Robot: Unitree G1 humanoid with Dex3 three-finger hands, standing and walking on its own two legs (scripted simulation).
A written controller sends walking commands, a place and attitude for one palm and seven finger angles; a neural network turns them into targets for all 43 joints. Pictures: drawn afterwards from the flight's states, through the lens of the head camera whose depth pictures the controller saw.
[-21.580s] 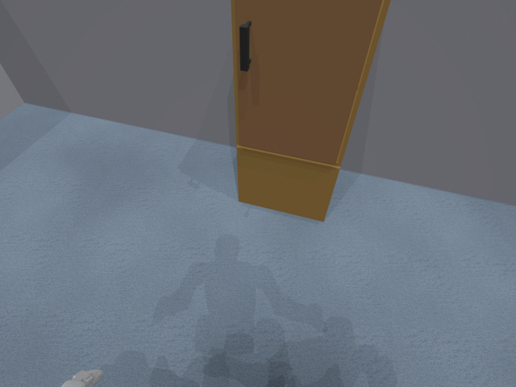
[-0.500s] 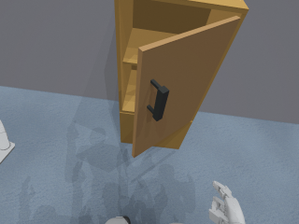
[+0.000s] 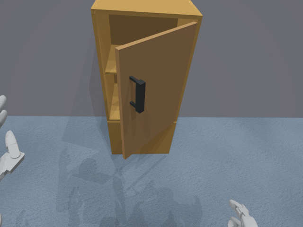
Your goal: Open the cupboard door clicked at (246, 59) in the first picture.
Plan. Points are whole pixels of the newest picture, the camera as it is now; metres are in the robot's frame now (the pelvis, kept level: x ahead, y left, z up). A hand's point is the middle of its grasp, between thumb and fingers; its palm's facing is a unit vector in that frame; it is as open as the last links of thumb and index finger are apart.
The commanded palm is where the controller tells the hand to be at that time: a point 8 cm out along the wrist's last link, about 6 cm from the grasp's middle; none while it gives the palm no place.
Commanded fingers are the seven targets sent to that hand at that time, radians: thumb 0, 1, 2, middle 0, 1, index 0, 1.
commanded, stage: stop stepping back and stand still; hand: left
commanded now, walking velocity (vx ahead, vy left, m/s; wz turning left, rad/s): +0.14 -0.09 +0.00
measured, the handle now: (136, 94) +0.54 +0.07 +0.06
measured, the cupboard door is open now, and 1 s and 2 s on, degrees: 42 42 42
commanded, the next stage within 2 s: let the arm hang, fingers relaxed in 0.48 s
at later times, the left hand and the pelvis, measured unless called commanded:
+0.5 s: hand (1, 170) +0.18 +0.27 +0.17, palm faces +0.43 -0.78 -0.45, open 7.4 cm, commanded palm +0.10 +0.31 +0.18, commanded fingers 0.00 0.90 0.90 -0.20 -0.30 -0.20 -0.30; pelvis -0.03 +0.01 +0.00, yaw +1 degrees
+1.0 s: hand out of the picture -0.05 +0.20 -0.17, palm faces +0.14 -0.97 -0.20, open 6.9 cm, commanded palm none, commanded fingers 0.00 0.90 0.90 -0.20 -0.30 -0.20 -0.30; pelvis -0.03 +0.01 +0.01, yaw +5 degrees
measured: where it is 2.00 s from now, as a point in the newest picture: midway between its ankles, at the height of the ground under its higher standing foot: outside the picture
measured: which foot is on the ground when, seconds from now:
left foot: down 0.00-0.10, up 0.12-0.30, down 0.32-1.00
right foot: down 0.00-1.00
